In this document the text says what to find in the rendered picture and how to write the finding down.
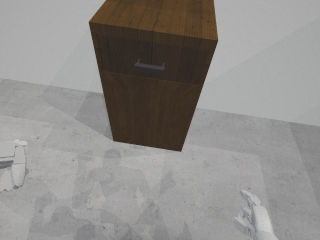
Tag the handle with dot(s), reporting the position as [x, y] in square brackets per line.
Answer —
[154, 69]

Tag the robot right hand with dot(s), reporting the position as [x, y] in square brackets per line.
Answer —
[257, 219]

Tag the cabinet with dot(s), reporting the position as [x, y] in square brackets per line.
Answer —
[148, 111]

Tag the robot left hand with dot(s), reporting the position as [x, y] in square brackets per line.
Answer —
[12, 157]

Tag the drawer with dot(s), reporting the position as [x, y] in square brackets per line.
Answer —
[182, 64]

